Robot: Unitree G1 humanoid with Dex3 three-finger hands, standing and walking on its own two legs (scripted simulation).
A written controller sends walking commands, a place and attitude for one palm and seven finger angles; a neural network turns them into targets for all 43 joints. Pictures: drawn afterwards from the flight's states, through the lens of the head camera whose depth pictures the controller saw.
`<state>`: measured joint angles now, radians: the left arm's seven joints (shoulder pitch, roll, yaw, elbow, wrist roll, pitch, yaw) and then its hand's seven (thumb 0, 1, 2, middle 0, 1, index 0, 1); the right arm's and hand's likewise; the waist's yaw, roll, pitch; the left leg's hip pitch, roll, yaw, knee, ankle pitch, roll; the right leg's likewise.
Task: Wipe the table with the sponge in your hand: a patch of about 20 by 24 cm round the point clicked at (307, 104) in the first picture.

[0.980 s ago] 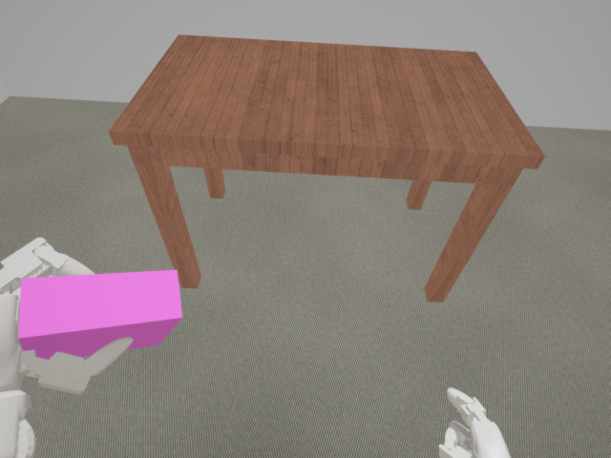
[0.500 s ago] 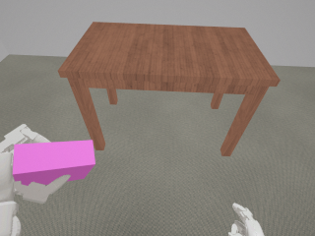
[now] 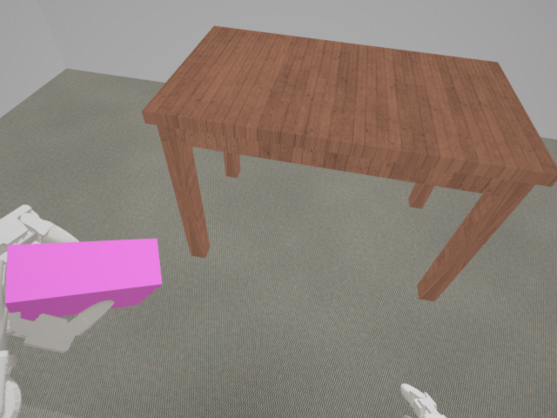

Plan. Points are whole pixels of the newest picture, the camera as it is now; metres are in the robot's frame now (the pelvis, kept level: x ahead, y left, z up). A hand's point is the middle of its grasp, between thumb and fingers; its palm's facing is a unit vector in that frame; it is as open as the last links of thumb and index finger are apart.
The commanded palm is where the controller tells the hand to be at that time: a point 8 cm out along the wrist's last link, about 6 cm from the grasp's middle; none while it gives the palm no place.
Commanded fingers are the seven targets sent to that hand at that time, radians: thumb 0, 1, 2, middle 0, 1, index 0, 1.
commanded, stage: walk to a spot facing it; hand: left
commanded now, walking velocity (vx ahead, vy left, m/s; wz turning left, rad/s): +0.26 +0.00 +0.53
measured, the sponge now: (107, 278) +0.24 +0.20 +0.15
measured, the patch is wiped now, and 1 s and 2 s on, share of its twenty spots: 0.00 0.00 0.00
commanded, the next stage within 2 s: none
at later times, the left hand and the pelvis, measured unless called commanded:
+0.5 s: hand (78, 286) +0.21 +0.21 +0.17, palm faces +0.58 -0.65 -0.48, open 9.3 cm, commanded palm +0.14 +0.24 +0.18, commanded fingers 0.00 0.10 1.30 -1.20 -1.60 -1.20 -1.60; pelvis +0.07 -0.07 +0.01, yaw +17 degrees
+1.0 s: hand (21, 360) +0.14 +0.22 +0.19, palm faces +0.78 -0.47 -0.42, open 9.3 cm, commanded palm +0.09 +0.23 +0.18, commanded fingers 0.00 0.10 1.30 -1.20 -1.60 -1.20 -1.60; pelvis +0.11 -0.10 +0.01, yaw +33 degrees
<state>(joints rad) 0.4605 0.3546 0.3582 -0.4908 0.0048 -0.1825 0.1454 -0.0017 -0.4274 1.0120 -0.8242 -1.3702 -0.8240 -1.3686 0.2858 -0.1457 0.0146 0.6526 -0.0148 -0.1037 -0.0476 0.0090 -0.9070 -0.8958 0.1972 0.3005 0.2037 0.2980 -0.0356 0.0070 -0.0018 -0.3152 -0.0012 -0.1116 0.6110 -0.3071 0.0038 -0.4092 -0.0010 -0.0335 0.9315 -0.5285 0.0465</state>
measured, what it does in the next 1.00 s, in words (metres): walks ahead, turning left: right foot, then left foot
